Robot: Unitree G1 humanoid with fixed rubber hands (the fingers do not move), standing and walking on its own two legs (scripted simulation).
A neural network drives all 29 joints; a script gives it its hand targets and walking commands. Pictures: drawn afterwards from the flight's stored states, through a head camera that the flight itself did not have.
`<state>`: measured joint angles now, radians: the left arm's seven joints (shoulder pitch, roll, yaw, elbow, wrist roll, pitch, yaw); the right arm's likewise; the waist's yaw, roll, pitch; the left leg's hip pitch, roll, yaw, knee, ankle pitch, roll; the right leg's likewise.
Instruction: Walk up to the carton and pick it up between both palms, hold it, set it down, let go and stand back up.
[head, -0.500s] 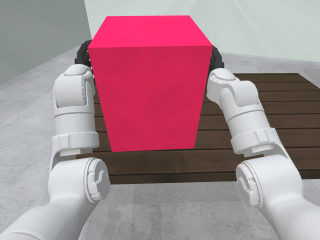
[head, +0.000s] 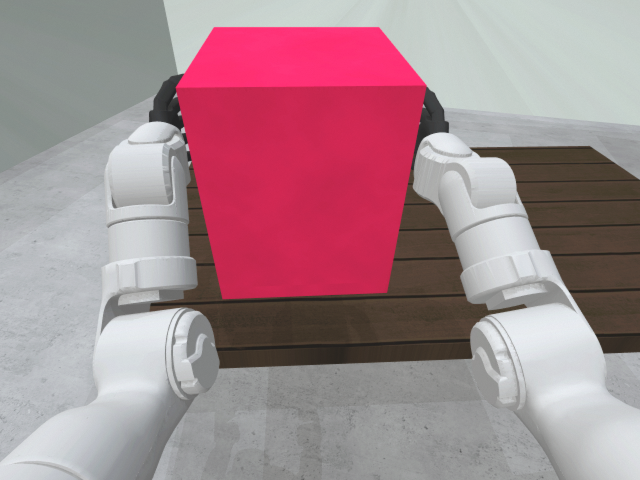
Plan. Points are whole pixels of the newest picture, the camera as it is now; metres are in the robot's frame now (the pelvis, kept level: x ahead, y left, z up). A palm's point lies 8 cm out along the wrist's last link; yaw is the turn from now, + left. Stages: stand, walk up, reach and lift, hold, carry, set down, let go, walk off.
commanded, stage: hold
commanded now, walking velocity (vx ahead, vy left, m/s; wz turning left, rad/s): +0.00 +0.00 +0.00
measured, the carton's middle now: (301, 161) +0.39 +0.02 +0.27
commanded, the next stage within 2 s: none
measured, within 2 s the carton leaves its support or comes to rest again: neither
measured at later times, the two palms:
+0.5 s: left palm (174, 142) +0.38 +0.16 +0.30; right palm (430, 148) +0.38 -0.13 +0.29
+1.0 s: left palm (176, 145) +0.38 +0.16 +0.29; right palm (431, 149) +0.38 -0.13 +0.29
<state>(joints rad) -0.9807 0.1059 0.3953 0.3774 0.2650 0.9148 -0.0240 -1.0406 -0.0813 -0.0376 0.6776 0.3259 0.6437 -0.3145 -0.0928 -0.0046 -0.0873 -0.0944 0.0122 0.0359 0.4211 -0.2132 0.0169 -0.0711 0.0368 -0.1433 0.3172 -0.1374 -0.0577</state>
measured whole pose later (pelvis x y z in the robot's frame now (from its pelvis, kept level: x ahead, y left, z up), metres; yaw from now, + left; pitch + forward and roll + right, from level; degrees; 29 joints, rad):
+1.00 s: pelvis +0.01 -0.01 +0.00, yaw +1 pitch -6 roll -1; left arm -0.95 0.09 0.40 0.35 0.26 0.92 -0.02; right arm -1.02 -0.09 -0.01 0.64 0.33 0.67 -0.32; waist -0.09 -0.01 -0.10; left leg -0.10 0.02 0.02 0.42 -0.22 0.00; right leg -0.07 0.04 -0.16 0.32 -0.15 -0.07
